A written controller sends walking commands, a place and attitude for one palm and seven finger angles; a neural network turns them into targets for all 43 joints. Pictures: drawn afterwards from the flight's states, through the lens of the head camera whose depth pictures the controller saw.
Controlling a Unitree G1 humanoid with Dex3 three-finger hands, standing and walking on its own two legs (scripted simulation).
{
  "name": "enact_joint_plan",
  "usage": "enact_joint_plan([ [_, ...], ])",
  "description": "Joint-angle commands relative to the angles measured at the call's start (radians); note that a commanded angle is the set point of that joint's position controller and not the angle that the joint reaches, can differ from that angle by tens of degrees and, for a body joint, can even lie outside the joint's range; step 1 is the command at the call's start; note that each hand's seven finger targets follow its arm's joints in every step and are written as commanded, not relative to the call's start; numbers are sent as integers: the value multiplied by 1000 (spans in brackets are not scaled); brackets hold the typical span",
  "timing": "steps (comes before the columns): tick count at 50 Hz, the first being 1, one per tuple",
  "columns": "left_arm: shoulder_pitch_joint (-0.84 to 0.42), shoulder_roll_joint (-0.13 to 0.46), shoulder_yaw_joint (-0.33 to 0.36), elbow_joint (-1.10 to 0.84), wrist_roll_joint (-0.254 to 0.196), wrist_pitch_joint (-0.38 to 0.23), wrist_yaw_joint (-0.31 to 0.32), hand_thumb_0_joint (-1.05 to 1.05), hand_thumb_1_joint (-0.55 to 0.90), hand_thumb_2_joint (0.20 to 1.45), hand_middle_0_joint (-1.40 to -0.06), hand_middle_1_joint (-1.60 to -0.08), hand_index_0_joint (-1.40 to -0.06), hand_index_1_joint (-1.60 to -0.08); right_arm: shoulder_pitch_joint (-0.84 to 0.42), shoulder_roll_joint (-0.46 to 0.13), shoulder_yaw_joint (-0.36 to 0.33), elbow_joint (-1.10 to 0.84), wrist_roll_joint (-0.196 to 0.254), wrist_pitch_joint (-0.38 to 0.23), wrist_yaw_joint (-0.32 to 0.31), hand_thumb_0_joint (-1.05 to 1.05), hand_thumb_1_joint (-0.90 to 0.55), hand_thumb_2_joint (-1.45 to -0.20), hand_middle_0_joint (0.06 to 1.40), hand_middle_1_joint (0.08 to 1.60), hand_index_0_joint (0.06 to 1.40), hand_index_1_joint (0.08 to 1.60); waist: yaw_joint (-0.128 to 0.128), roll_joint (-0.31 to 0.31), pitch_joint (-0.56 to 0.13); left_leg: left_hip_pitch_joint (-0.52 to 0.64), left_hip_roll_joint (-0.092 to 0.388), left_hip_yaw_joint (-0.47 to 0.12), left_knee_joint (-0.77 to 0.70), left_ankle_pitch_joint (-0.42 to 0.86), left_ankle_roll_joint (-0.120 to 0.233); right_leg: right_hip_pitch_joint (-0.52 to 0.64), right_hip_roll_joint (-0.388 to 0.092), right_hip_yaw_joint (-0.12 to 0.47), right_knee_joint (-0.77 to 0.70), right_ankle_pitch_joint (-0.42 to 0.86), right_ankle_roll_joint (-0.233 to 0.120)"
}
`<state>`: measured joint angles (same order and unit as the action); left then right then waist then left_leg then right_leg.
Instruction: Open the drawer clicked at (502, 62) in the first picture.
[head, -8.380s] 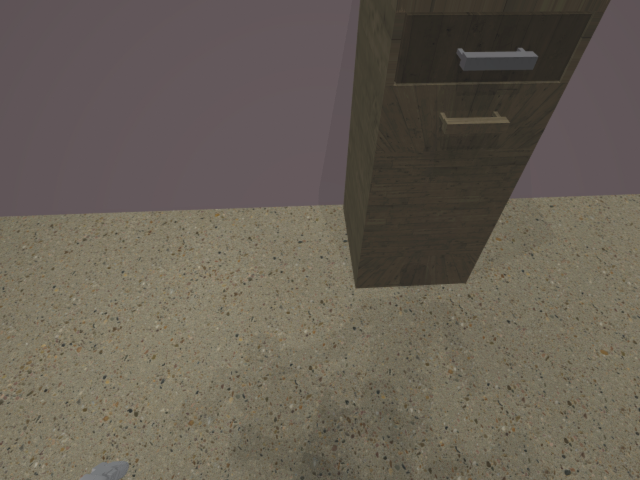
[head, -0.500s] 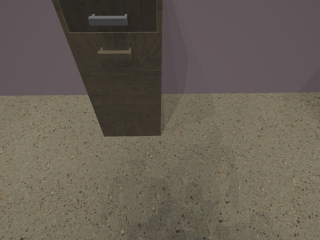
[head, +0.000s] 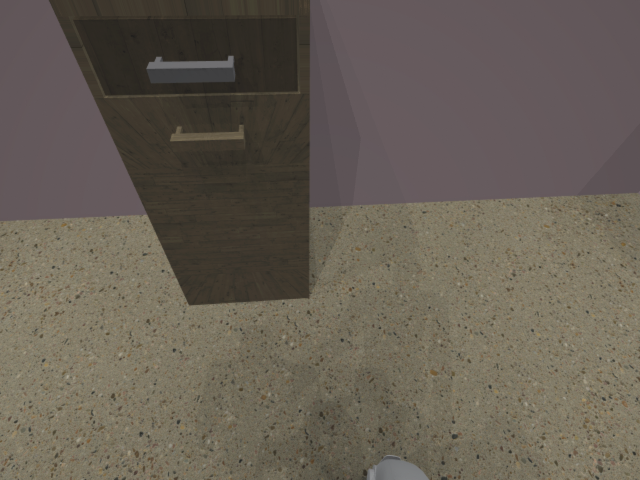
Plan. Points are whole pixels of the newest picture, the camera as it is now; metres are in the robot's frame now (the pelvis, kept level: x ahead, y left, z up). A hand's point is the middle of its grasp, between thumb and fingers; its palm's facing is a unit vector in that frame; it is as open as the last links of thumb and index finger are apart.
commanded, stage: take the last steps up to it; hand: left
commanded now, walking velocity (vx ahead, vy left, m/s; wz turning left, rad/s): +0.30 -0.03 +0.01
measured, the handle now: (193, 66) +0.78 +0.25 +0.13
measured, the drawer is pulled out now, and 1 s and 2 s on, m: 0.00 0.00 0.00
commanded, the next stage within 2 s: come to a stop and stand still in 0.46 s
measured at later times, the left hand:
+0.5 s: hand out of the picture +0.14 +0.17 -0.19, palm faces +0.12 -0.98 -0.15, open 7.3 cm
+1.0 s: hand (225, 392) +0.28 +0.16 -0.16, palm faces +0.03 -0.96 -0.28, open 7.4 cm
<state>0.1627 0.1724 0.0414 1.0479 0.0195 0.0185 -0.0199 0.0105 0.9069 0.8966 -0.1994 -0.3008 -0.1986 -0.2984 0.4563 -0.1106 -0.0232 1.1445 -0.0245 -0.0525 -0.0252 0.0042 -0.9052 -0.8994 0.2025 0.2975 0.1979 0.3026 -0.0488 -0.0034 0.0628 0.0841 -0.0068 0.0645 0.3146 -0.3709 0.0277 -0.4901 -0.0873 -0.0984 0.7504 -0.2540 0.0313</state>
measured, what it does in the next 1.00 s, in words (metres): walks ahead: right foot, then left foot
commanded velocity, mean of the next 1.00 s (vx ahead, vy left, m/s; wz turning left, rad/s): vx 0.04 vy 0.00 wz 0.01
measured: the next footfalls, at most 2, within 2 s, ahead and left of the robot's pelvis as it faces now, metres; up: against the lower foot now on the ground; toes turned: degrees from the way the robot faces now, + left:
right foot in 0.08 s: +0.16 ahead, -0.13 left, +0.00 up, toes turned -8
left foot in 0.48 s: +0.27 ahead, +0.10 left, +0.00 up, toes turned +10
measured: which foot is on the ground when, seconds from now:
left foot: down 0.00-0.08, up 0.10-0.46, down 0.48-0.94, up 0.96-1.00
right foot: up 0.00-0.06, down 0.08-0.50, up 0.52-0.90, down 0.92-1.00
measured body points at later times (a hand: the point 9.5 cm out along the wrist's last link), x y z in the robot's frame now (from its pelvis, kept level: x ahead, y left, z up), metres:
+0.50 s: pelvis +0.17 +0.00 -0.01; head +0.16 +0.02 +0.44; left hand +0.13 +0.23 -0.18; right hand +0.26 -0.23 -0.14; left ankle +0.23 +0.10 -0.74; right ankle +0.13 -0.13 -0.73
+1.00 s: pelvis +0.23 -0.04 -0.01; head +0.26 -0.07 +0.44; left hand +0.28 +0.21 -0.14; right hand +0.24 -0.26 -0.18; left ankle +0.21 +0.09 -0.71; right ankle +0.26 -0.13 -0.74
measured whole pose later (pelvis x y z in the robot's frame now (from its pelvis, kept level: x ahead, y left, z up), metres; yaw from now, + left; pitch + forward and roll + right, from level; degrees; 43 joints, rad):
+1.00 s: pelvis +0.23 -0.04 -0.01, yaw +1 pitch -2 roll +1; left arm 0.19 0.16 0.04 1.03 0.02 0.01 0.03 0.01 0.91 0.90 -0.20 -0.30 -0.20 -0.30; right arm 0.22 -0.16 -0.07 1.08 -0.01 0.04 -0.02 0.01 -0.92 -0.90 0.20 0.30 0.20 0.30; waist -0.02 0.05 0.10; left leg -0.30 0.04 0.08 0.76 -0.48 -0.02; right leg -0.29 -0.04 -0.10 0.59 -0.27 -0.04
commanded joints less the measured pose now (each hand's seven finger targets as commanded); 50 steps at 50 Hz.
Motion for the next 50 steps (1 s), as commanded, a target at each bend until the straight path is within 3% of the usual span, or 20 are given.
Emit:
enact_joint_plan([
  [1,4,60,17,-64,-2,-53,0,0,900,900,-200,-300,-200,-300,48,-179,-37,-9,-3,-9,-15,0,-900,-900,200,300,200,300,55,92,38,-125,254,-103,102,768,96,187,69,-64,-177,21,-46],
  [2,136,83,27,-24,1,-64,4,0,900,900,-200,-300,-200,-300,38,-183,-36,-10,5,-12,-14,0,-900,-900,200,300,200,300,116,62,-35,-173,217,-67,255,802,64,371,74,-61,-244,95,-61],
  [3,289,155,45,21,8,-79,15,0,900,900,-200,-300,-200,-300,30,-159,-36,-23,17,-18,-5,0,-900,-900,200,300,200,300,178,-28,-148,-358,166,-23,487,644,25,637,-66,97,-255,152,-118],
  [4,414,253,71,51,5,-83,27,0,900,900,-200,-300,-200,-300,42,-103,-28,-57,27,-26,-2,0,-900,-900,200,300,200,300,193,-240,-251,-597,12,42,818,-70,-19,811,-352,487,-351,321,-245],
  [5,397,277,71,49,-11,-79,29,0,900,900,-200,-300,-200,-300,-4,-125,-30,-73,30,-16,-3,0,-900,-900,200,300,200,300,191,-176,-247,-632,35,-61,986,-217,-2,703,-409,576,-446,158,-303],
  [8,131,130,35,-20,-3,-72,42,0,900,900,-200,-300,-200,-300,-106,-93,-40,-102,3,14,18,0,-900,-900,200,300,200,300,88,-63,22,-660,146,-85,985,-12,-6,271,-301,372,-569,-216,-217],
  [11,77,85,15,-25,5,-82,44,0,900,900,-200,-300,-200,-300,-15,-55,-37,-77,-4,44,26,0,-900,-900,200,300,200,300,10,-89,16,-529,150,-34,806,42,-39,123,-213,152,-595,-110,-162],
  [19,162,132,28,5,6,-86,30,0,900,900,-200,-300,-200,-300,-190,-76,-33,-158,-2,20,47,0,-900,-900,200,300,200,300,57,-101,25,-473,117,41,394,105,-47,222,-189,122,-548,-41,-187],
  [22,166,128,28,14,1,-74,30,0,900,900,-200,-300,-200,-300,-131,-99,-33,-136,-2,4,40,0,-900,-900,200,300,200,300,18,-48,-3,-267,83,78,210,169,-48,186,-146,79,-418,-32,-147],
  [23,181,102,21,13,-3,-68,27,0,900,900,-200,-300,-200,-300,-73,-141,-38,-112,-3,-3,34,0,-900,-900,200,300,200,300,-3,54,-34,-137,109,31,141,163,-39,127,-94,45,-287,-44,-115],
  [25,159,43,4,-33,-7,-67,20,0,900,900,-200,-300,-200,-300,77,-284,-64,-81,-12,-2,14,0,-900,-900,200,300,200,300,-53,337,-79,-10,450,-431,-76,174,133,-101,73,-55,193,-347,-40],
  [26,118,67,8,-37,0,-57,29,0,900,900,-200,-300,-200,-300,55,-272,-59,-79,-9,3,3,0,-900,-900,200,300,200,300,-49,294,-46,-91,472,-441,-99,151,154,-120,30,32,334,-344,-47],
  [28,110,55,11,-16,4,-58,19,0,900,900,-200,-300,-200,-300,-69,-201,-38,-113,-4,-1,0,0,-900,-900,200,300,200,300,2,121,28,-218,401,-302,-109,191,145,-110,-23,63,392,-212,-40],
  [32,240,-3,-5,52,-8,-20,37,0,900,900,-200,-300,-200,-300,-196,-138,-8,-124,10,-11,-19,0,-900,-900,200,300,200,300,82,89,-61,-270,294,-38,-42,775,93,118,-24,76,187,-56,10],
  [41,125,51,13,-22,-1,15,51,0,900,900,-200,-300,-200,-300,-185,-192,-58,-90,3,51,-23,0,-900,-900,200,300,200,300,39,187,-32,-215,321,-65,53,811,125,140,20,27,-18,-125,-5],
  [44,175,61,18,-19,0,0,53,0,900,900,-200,-300,-200,-300,-202,-191,-67,-98,6,61,-16,0,-900,-900,200,300,200,300,72,154,-74,-230,276,-46,144,669,73,255,21,16,-238,79,-12],
  [45,192,95,21,-18,4,-13,56,0,900,900,-200,-300,-200,-300,-192,-167,-66,-101,11,63,-11,0,-900,-900,200,300,200,300,76,60,-103,-256,211,-2,228,513,20,318,-31,68,-333,317,-19],
  [46,179,161,28,-23,13,-24,65,0,900,900,-200,-300,-200,-300,-155,-113,-60,-113,17,63,-3,0,-900,-900,200,300,200,300,55,-143,-122,-386,110,62,344,207,-37,403,-191,234,-330,658,-73],
  [47,187,189,31,-27,6,-26,61,0,900,900,-200,-300,-200,-300,-165,-91,-55,-124,20,76,-1,0,-900,-900,200,300,200,300,72,-191,-112,-440,30,35,484,-188,-54,389,-308,272,-349,893,-174],
  [50,100,157,29,-46,2,-25,67,0,900,900,-200,-300,-200,-300,-177,-116,-60,-111,15,107,-4,0,-900,-900,200,300,200,300,55,-166,-106,-489,34,-100,765,-171,-60,326,-275,276,-375,718,-228],
])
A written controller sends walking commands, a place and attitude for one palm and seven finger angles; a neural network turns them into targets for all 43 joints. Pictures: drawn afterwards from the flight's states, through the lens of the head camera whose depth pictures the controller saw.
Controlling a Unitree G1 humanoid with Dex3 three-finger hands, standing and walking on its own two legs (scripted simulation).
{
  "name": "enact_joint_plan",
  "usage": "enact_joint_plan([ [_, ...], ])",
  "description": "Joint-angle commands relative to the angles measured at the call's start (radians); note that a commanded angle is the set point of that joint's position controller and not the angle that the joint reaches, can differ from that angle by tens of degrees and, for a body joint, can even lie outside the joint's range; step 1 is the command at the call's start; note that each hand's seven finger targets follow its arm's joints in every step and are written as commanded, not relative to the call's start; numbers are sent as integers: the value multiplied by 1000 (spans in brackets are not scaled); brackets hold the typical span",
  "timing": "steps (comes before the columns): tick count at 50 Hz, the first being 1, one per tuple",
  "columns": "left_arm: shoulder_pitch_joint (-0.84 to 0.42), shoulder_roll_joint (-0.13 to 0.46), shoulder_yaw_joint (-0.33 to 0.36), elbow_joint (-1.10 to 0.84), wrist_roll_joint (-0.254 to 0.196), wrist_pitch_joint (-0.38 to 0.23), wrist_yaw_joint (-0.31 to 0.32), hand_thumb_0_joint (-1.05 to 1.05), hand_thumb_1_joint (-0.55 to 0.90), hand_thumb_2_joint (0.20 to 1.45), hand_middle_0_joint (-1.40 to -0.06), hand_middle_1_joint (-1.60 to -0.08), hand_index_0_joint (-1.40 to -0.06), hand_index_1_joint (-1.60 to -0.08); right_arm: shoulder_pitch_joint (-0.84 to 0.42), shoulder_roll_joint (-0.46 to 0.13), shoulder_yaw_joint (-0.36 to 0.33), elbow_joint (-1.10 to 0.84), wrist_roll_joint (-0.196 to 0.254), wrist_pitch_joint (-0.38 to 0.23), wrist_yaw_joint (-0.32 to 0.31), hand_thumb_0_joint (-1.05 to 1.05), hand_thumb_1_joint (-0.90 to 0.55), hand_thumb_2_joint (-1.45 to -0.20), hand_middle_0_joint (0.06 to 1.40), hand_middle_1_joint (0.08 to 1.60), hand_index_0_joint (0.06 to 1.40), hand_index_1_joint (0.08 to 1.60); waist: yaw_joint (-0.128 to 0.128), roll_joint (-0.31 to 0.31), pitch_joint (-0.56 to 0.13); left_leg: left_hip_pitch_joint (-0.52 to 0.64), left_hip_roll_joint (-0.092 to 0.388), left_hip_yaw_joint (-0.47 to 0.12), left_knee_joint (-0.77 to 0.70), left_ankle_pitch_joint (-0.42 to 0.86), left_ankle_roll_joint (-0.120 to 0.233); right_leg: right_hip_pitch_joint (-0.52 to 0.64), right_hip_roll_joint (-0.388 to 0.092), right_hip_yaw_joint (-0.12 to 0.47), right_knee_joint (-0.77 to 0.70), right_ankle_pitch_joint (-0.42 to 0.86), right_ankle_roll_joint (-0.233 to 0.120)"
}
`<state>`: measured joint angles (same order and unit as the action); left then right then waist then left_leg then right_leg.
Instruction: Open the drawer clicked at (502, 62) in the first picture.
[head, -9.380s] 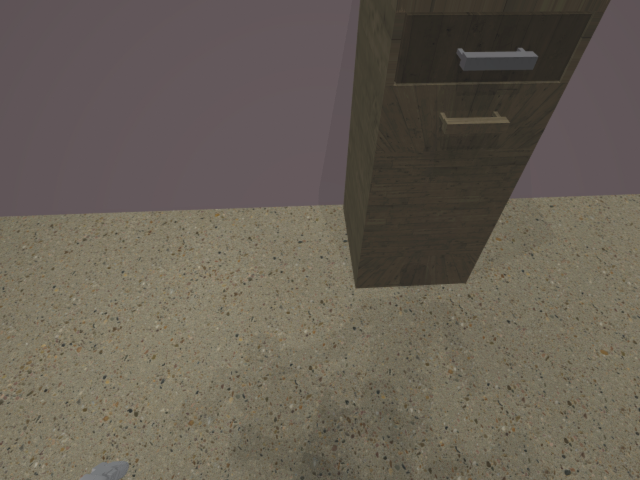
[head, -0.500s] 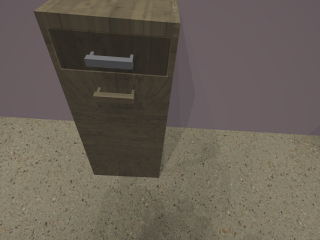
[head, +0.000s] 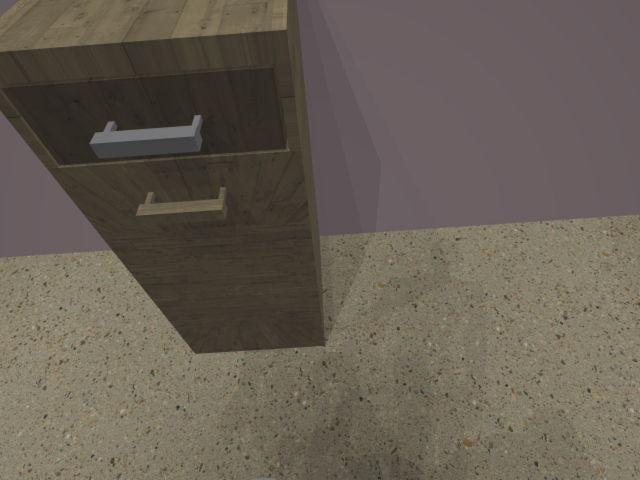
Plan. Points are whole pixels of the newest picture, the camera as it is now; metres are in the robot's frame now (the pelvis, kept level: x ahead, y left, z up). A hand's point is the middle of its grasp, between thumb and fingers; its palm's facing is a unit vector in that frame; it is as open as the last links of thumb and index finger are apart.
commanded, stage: come to a stop and stand still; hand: left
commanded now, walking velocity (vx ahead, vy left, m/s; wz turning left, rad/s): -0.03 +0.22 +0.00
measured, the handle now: (151, 132) +0.56 +0.28 +0.13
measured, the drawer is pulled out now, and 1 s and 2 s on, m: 0.00 0.00 0.00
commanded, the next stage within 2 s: look again from close up in 1.14 s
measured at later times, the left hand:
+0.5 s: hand out of the picture -0.03 +0.22 -0.16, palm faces +0.07 -0.98 -0.19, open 7.4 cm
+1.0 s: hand out of the picture +0.02 +0.18 -0.17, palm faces +0.07 -0.97 -0.22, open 7.2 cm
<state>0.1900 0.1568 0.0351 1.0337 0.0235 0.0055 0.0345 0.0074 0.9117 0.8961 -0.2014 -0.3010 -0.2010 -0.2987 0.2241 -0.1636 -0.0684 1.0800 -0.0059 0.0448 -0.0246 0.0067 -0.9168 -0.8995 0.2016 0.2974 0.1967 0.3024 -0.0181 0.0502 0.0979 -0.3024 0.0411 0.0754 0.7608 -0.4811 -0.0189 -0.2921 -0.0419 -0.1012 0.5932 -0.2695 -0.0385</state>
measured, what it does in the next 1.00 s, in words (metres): steps on the spot: left foot, then right foot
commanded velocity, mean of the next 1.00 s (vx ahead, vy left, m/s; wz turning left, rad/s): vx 0.06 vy -0.01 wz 0.00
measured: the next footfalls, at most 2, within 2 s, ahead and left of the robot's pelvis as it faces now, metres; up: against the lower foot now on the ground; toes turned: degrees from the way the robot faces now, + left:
left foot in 0.40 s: -0.01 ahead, +0.14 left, +0.00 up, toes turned +4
right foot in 0.72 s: +0.03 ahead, -0.09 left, +0.00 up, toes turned -4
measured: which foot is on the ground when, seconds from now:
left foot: up 0.00-0.38, down 0.40-1.00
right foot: down 0.00-0.40, up 0.42-0.70, down 0.72-1.00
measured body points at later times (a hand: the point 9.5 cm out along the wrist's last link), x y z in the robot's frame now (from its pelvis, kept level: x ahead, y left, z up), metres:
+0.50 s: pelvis -0.04 +0.03 +0.01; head -0.04 +0.04 +0.46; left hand -0.04 +0.27 -0.15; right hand -0.05 -0.20 -0.14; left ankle -0.10 +0.15 -0.73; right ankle -0.01 -0.09 -0.69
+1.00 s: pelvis +0.01 +0.00 +0.01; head +0.03 +0.00 +0.46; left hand +0.02 +0.23 -0.15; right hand +0.00 -0.21 -0.16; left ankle -0.07 +0.14 -0.73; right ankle -0.01 -0.09 -0.73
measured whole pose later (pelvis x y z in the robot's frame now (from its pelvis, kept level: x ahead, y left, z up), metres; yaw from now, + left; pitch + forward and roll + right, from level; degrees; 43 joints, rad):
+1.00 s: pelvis +0.01 +0.00 +0.01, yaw +2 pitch +0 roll -1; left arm 0.22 0.15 0.02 1.15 0.00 -0.01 0.04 0.02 0.95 0.90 -0.20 -0.30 -0.20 -0.30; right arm 0.28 -0.12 -0.01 1.16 -0.01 -0.02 -0.05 0.00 -0.91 -0.90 0.20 0.30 0.19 0.30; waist -0.01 0.02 0.02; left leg -0.08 0.07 0.05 0.42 -0.34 -0.04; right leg -0.18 0.01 -0.11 0.45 -0.27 -0.04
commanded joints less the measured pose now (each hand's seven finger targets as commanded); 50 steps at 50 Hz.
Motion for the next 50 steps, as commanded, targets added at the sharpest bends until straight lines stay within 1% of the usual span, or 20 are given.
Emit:
enact_joint_plan([
  [1,45,167,39,-46,-4,-8,17,0,900,900,-200,-300,-200,-300,65,-68,-15,-43,-5,11,0,0,-900,-900,200,300,200,300,18,-191,-139,-123,-9,-114,351,-14,-18,126,-305,251,-221,659,-146],
  [5,44,178,49,-68,-1,-9,15,0,900,900,-200,-300,-200,-300,40,-94,-18,-59,-15,17,15,0,-900,-900,200,300,200,300,45,-207,-109,-159,-7,-117,356,83,-38,109,-291,252,-294,320,-121],
  [11,58,206,60,-70,13,-4,3,0,900,900,-200,-300,-200,-300,26,-78,-4,-86,-13,1,29,0,-900,-900,200,300,200,300,70,-234,-89,-51,-10,-52,40,36,-22,69,-262,285,-404,-133,-107],
  [14,46,217,61,-59,13,-1,-4,0,900,900,-200,-300,-200,-300,83,-66,6,-73,-13,-13,27,0,-900,-900,200,300,200,300,50,-236,-110,47,-31,-10,-107,40,-6,44,-228,274,-441,-202,-91],
  [16,12,206,57,-50,6,3,-5,0,900,900,-200,-300,-200,-300,196,-49,16,-34,-12,-26,21,0,-900,-900,200,300,200,300,3,-242,-141,194,-47,19,-298,119,5,3,-180,225,-418,-228,-48],
  [18,9,151,39,-41,-9,12,-10,0,900,900,-200,-300,-200,-300,267,-73,21,-4,-17,-41,10,0,-900,-900,200,300,200,300,-22,-81,-101,284,8,-65,-493,96,32,-123,-90,158,-287,-293,16],
  [19,25,90,26,-52,-17,13,-18,0,900,900,-200,-300,-200,-300,250,-130,12,-17,-30,-47,4,0,-900,-900,200,300,200,300,-15,112,-49,194,170,-295,-617,-138,87,-190,-9,75,-110,-243,43],
  [20,18,63,23,-68,-15,9,-25,0,900,900,-200,-300,-200,-300,191,-195,6,-53,-31,-45,-5,0,-900,-900,200,300,200,300,-2,195,27,63,299,-453,-711,-278,148,-223,34,6,65,-160,47],
  [21,-16,76,28,-68,0,17,-31,0,900,900,-200,-300,-200,-300,130,-194,7,-62,-30,-49,-8,0,-900,-900,200,300,200,300,0,232,79,-25,327,-494,-751,-305,175,-234,2,69,189,-149,41],
  [23,40,87,35,-30,7,12,-44,0,900,900,-200,-300,-200,-300,64,-136,28,-60,-23,-60,-14,0,-900,-900,200,300,200,300,41,144,88,-7,232,-330,-704,-100,145,-222,7,90,323,-74,46],
  [25,69,77,30,-8,5,3,-48,0,900,900,-200,-300,-200,-300,94,-129,29,-48,-19,-72,-18,0,-900,-900,200,300,200,300,33,80,48,107,191,-240,-649,94,138,-250,4,78,350,-41,60],
  [30,4,49,8,-15,-8,-6,-41,0,900,900,-200,-300,-200,-300,207,-110,29,18,-22,-77,-29,0,-900,-900,200,300,200,300,-22,112,-1,254,212,-202,-518,589,171,-188,-9,47,140,-119,67],
  [32,33,39,4,1,-15,-11,-35,0,900,900,-200,-300,-200,-300,199,-114,26,31,-21,-73,-31,0,-900,-900,200,300,200,300,-8,110,-31,250,204,-185,-442,730,156,-82,7,30,-3,-100,61],
  [34,137,53,4,50,-16,-27,-28,0,900,900,-200,-300,-200,-300,201,-102,23,42,-9,-74,-31,0,-900,-900,200,300,200,300,27,56,-99,217,143,-133,-329,707,90,115,1,26,-226,167,52],
  [36,205,132,10,95,-17,-41,-5,0,900,900,-200,-300,-200,-300,226,-24,39,38,6,-79,-21,0,-900,-900,200,300,200,300,27,-148,-159,-6,47,-52,-269,286,13,372,-206,215,-188,592,-19],
  [38,194,138,14,107,-19,-45,1,0,900,900,-200,-300,-200,-300,201,-17,41,41,0,-57,-27,0,-900,-900,200,300,200,300,33,-291,-143,23,33,-32,-193,27,-8,284,-247,263,-245,640,-93],
  [41,106,83,0,98,-19,-29,6,0,900,900,-200,-300,-200,-300,223,10,44,71,1,-51,-26,0,-900,-900,200,300,200,300,-7,-147,-96,99,57,-46,-285,188,2,181,-183,170,-220,499,-83],
  [44,78,56,-10,90,-25,-20,2,0,900,900,-200,-300,-200,-300,204,-8,51,88,-6,-58,-24,0,-900,-900,200,300,200,300,7,-62,-25,142,90,-71,-404,399,11,106,-75,99,-222,270,-6],
  [47,111,61,-12,102,-24,-23,4,0,900,900,-200,-300,-200,-300,178,-20,52,90,-6,-65,-29,0,-900,-900,200,300,200,300,17,1,-51,168,98,-60,-393,541,15,162,-76,95,-196,398,0],
  [50,119,76,-13,102,-24,-27,6,0,900,900,-200,-300,-200,-300,163,-34,51,81,-5,-64,-31,0,-900,-900,200,300,200,300,16,-27,-87,199,96,-54,-388,557,12,191,-83,95,-192,471,0],
])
